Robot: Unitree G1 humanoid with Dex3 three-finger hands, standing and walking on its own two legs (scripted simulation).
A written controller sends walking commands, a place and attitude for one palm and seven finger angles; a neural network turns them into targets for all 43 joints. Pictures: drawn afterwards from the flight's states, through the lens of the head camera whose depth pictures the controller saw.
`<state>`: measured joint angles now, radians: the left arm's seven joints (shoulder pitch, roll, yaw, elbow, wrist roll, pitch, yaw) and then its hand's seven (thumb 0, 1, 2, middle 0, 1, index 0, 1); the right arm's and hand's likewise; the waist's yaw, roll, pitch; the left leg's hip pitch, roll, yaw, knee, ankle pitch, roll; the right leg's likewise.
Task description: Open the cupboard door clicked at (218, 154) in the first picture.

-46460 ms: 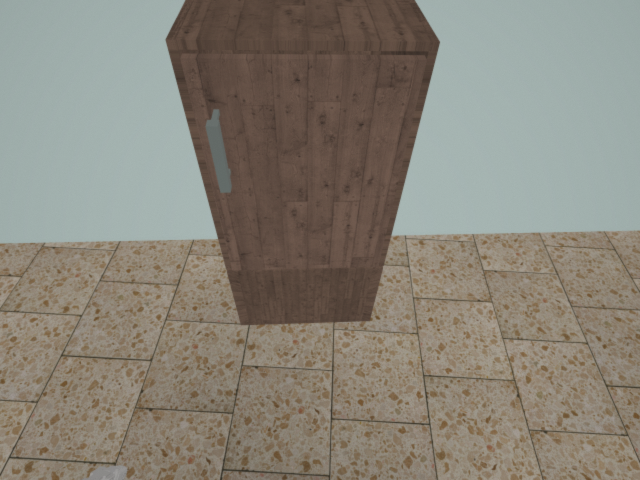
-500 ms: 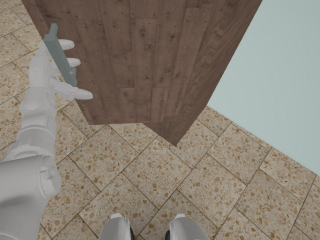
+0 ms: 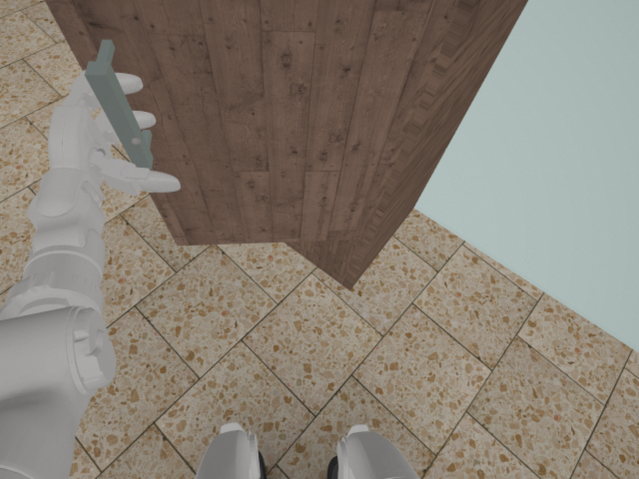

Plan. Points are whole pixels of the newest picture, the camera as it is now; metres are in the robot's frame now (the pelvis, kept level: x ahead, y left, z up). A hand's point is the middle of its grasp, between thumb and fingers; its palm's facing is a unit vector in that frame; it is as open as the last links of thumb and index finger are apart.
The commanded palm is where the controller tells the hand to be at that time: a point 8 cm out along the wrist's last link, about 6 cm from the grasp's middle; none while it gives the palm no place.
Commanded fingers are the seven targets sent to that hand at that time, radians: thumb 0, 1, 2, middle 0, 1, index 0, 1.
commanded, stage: close the thumb around the handle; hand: left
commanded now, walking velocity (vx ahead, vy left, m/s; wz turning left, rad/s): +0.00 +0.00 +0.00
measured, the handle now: (126, 110) +0.56 +0.20 +0.08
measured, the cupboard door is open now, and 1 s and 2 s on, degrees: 42 46 84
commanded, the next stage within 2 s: pull the door open along its arc in 0.58 s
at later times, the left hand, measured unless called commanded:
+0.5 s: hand (139, 139) +0.51 +0.18 +0.08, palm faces +0.00 -1.00 -0.01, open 5.7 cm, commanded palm +0.49 +0.22 +0.08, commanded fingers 0.00 0.90 0.90 -0.40 -1.35 -0.40 -1.35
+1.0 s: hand (142, 160) +0.48 +0.17 +0.08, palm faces +0.00 -1.00 -0.01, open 5.7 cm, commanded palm +0.42 +0.22 +0.08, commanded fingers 0.00 0.90 0.90 -0.40 -1.35 -0.40 -1.35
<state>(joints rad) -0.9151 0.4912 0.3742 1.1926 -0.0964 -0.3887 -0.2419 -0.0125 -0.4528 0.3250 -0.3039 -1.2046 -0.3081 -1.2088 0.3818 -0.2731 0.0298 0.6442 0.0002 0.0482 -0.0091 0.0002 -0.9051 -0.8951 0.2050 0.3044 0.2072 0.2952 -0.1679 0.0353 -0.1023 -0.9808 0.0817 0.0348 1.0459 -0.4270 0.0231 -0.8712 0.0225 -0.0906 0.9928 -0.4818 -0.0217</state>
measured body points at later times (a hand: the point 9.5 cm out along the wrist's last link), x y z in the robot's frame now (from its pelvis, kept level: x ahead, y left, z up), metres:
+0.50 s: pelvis +0.00 +0.01 +0.00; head +0.12 +0.02 +0.44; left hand +0.50 +0.23 +0.09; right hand +0.01 -0.26 -0.11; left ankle +0.03 +0.11 -0.67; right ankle -0.01 -0.11 -0.67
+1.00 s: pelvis +0.02 +0.00 +0.01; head +0.11 +0.01 +0.45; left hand +0.47 +0.23 +0.08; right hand +0.03 -0.26 -0.11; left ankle +0.03 +0.11 -0.67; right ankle -0.01 -0.11 -0.67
